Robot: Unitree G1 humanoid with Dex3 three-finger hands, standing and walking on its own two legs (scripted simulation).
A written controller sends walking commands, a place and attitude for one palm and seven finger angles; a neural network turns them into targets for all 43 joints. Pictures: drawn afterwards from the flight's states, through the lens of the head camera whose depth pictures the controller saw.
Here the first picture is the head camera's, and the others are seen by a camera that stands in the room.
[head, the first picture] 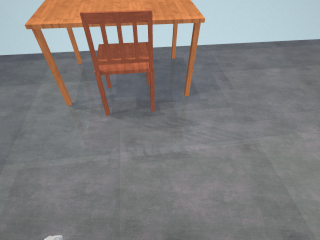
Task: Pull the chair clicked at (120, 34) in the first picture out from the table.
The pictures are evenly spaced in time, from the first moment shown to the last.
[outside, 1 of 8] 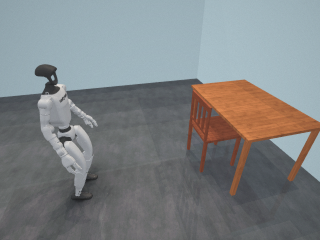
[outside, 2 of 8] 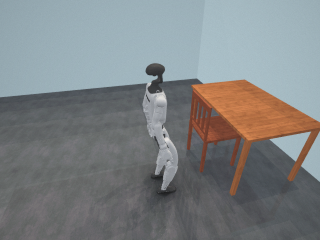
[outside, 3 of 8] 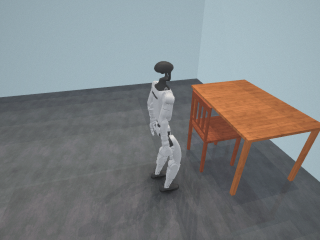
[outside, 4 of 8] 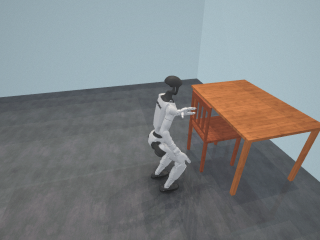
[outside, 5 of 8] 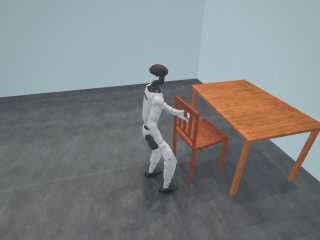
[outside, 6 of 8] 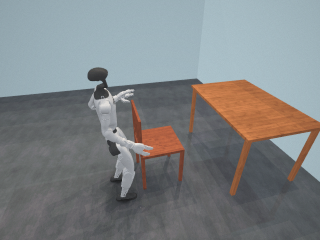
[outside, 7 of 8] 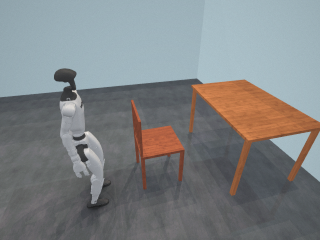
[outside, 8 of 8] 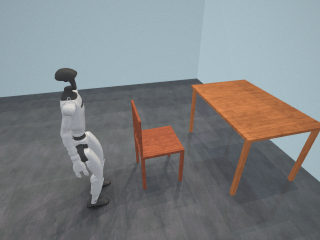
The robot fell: no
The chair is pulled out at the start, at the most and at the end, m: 0.00 0.69 0.68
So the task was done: yes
